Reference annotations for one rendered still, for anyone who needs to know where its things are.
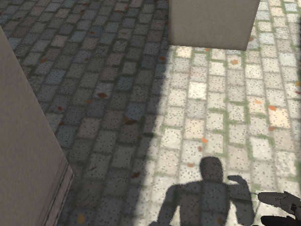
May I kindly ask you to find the right robot hand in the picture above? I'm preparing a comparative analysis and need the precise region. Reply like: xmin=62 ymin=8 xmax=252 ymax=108
xmin=252 ymin=191 xmax=301 ymax=226

